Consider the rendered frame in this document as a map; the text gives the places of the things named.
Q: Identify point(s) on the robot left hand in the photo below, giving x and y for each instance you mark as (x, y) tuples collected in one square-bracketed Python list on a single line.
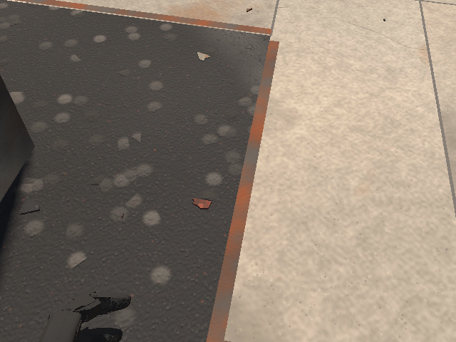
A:
[(65, 325)]

